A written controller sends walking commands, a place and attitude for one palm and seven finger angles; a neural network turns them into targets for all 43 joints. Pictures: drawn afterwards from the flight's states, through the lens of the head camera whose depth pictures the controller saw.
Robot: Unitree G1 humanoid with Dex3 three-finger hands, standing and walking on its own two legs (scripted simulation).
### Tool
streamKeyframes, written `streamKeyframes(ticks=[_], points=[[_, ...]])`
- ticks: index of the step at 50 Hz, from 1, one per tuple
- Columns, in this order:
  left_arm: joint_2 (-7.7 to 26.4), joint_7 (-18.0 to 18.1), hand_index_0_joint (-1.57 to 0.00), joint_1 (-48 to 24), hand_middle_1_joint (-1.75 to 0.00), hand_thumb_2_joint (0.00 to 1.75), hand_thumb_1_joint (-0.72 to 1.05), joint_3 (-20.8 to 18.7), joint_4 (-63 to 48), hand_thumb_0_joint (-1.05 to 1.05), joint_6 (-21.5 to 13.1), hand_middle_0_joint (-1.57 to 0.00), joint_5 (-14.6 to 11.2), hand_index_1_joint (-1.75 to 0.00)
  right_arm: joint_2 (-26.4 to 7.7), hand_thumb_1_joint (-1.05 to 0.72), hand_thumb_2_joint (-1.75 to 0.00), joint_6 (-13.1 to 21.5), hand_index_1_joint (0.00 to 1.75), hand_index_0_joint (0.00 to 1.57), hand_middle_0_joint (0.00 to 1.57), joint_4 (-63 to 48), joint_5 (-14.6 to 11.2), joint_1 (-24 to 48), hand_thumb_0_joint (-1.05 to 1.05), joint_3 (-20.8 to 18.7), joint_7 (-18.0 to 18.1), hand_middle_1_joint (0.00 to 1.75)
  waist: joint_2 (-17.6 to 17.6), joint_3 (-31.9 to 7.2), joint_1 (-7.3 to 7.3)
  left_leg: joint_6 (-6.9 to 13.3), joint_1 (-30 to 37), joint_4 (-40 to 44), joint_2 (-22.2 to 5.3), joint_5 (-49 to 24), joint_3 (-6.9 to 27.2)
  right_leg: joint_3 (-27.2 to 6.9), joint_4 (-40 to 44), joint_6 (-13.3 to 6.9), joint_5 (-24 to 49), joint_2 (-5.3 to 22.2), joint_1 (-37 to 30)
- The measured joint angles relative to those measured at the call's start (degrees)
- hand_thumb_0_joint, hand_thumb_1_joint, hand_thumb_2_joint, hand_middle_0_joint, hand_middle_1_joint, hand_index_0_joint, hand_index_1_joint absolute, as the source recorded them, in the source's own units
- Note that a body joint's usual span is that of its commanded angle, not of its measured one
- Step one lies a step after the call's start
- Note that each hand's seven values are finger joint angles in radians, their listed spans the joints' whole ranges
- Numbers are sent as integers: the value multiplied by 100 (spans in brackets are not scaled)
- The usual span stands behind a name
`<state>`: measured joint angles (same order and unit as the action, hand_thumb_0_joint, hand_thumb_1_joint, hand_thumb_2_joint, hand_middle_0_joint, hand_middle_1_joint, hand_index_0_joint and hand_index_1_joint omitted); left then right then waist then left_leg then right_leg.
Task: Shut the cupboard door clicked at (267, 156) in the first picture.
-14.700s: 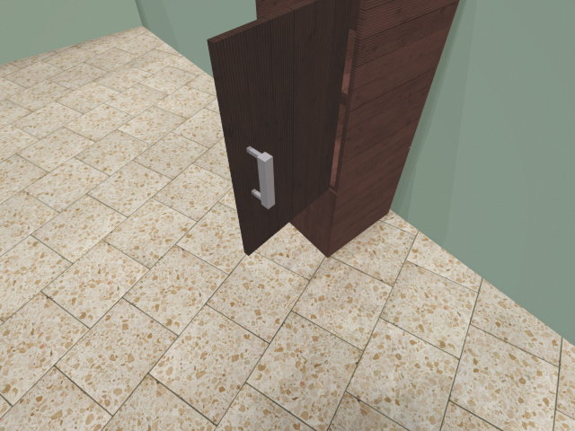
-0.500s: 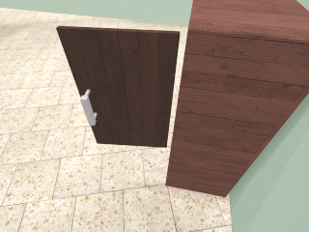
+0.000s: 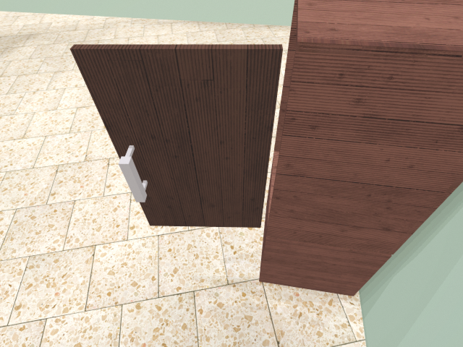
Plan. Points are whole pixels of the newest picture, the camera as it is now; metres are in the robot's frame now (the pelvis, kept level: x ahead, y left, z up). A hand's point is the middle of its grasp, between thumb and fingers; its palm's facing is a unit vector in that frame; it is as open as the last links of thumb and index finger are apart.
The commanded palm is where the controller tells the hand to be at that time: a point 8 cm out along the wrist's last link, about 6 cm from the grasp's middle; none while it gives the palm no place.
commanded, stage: shuffle to correct the standing spot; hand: left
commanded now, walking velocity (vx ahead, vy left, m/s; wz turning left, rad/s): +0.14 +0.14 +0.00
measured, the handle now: (136, 174) +0.50 +0.26 -0.04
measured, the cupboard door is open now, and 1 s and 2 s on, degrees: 98 98 98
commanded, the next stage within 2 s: come to a stop and stand still in 0.04 s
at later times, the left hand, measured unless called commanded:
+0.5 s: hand out of the picture +0.09 +0.29 -0.16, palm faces +0.02 -0.96 -0.27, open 7.3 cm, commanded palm none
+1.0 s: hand out of the picture +0.08 +0.25 -0.16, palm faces -0.01 -0.97 -0.24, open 7.3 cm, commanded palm none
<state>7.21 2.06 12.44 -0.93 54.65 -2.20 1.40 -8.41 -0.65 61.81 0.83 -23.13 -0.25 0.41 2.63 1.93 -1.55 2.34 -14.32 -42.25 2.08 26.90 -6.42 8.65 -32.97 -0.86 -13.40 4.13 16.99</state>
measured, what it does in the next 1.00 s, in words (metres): steps on the spot: left foot, then right foot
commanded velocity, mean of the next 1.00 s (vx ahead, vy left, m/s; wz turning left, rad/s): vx -0.04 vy -0.09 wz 0.00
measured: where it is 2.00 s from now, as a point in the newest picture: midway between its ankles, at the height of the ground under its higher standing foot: outside the picture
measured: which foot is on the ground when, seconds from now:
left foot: up 0.00-0.22, down 0.24-1.00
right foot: down 0.00-0.24, up 0.26-0.38, down 0.40-0.60, up 0.62-0.88, down 0.90-1.00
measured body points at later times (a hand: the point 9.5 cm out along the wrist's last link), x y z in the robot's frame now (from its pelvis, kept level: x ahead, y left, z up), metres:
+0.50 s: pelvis +0.07 +0.08 +0.00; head +0.11 +0.08 +0.45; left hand +0.09 +0.34 -0.14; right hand +0.13 -0.15 -0.16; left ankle +0.09 +0.22 -0.72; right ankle +0.06 -0.04 -0.73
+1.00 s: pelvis +0.02 +0.06 +0.00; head +0.05 +0.05 +0.45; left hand +0.08 +0.30 -0.14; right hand +0.04 -0.19 -0.16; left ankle +0.06 +0.19 -0.70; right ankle +0.00 -0.07 -0.73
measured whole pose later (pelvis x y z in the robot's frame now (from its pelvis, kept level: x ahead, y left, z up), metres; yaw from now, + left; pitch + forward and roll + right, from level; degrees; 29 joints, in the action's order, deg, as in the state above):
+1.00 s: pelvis +0.02 +0.06 +0.00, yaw -1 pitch +1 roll -1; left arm 8.8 1.6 13.2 -1.8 55.6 1.8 1.8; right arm -12.2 -4.1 58.4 1.1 -13.9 -3.9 1.1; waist 3.3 2.7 -1.7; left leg -1.5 -25.0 -45.4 -3.9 24.9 -1.2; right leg 3.0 -31.2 0.5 -18.4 1.3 13.6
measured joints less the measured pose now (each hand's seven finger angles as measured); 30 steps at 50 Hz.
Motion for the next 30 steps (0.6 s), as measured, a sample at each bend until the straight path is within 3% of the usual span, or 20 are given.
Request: streamKeyframes(ticks=[3, 5, 10, 12, 14, 16, 20, 22, 28, 30], points=[[-47, 119, -20, 99, -30, 89, 93, -94, -8, -1, -88, -21, -28, -30, -98, -91, -90, -135, 29, 20, 20, -68, 39, 236, 0, -103, -69, 30, 102, -5, 58, -190, -766, -1338, -260, 72, 225, 84, 155, 119, -163, 30, -201], [47, 139, -20, 211, -30, 89, 94, -143, 55, -1, -70, -21, 10, -30, -146, -91, -90, -175, 29, 20, 20, -194, 45, 440, 0, -166, -134, 30, 16, -11, 79, -283, -1095, -1492, -497, -143, 315, 37, 337, 226, -118, 116, -327], [356, -8, -20, 403, -30, 89, 93, -206, 258, -1, 148, -21, 65, -30, -249, -91, -90, -2, 29, 20, 19, -594, -6, 767, 0, -266, -212, 30, -346, 30, 109, -470, -911, 49, -857, -977, 289, -153, 209, 511, -292, 525, -418], [392, -58, -20, 497, -30, 89, 92, -183, 240, 0, 269, -21, 55, -30, -414, -91, -90, 142, 29, 20, 19, -750, 9, 716, 0, -294, -186, 30, -213, -18, 127, -514, -671, 722, -928, -1378, 371, -213, -358, 468, -776, 554, -218], [519, -59, -20, 416, -30, 89, 92, -194, 281, 0, 407, -20, 12, -30, -382, -91, -90, 189, 29, 20, 19, -686, 50, 797, 0, -306, -89, 30, -294, 55, 110, -499, -819, 344, -808, -1277, 350, -562, -1190, 385, -1540, 473, 100], [650, -49, -20, 333, -30, 90, 92, -224, 272, 0, 422, -20, -19, -30, -287, -91, -90, 165, 29, 20, 19, -586, 96, 849, 0, -233, -40, 30, -405, 115, 141, -447, -750, 364, -703, -1094, 297, -667, -1470, 298, -1674, 312, 247], [737, -60, -20, 268, -30, 90, 92, -219, 165, 0, 318, -20, -52, -30, -153, -91, -90, 36, 29, 20, 20, -478, 79, 976, 0, -122, 38, 30, -425, 174, 185, -429, -626, 631, -608, -1152, 272, -408, -619, 238, -669, -52, 75], [653, -75, -20, 276, -30, 90, 92, -193, 121, 0, 307, -20, -33, -30, -169, -90, -90, -31, 30, 20, 20, -465, 40, 1101, 0, -144, 85, 30, -276, 213, 198, -433, -632, 603, -668, -1114, 258, -399, -389, 100, -630, -137, -21], [386, -57, -20, 305, -30, 90, 91, -89, 15, 0, 375, -20, 63, -30, -192, -90, -90, -128, 30, 20, 20, -525, -62, 1366, 0, -255, 165, 30, -134, 235, 135, -368, -712, 272, -583, -565, 274, -439, -284, 129, -625, -165, -7], [350, -50, -20, 248, -30, 90, 91, -87, 8, 0, 440, -20, 48, -30, -155, -90, -90, -100, 30, 20, 20, -513, -57, 1405, 0, -258, 172, 30, -235, 264, 135, -288, -609, 489, -521, -1114, 223, -468, -412, 173, -658, -126, 50]])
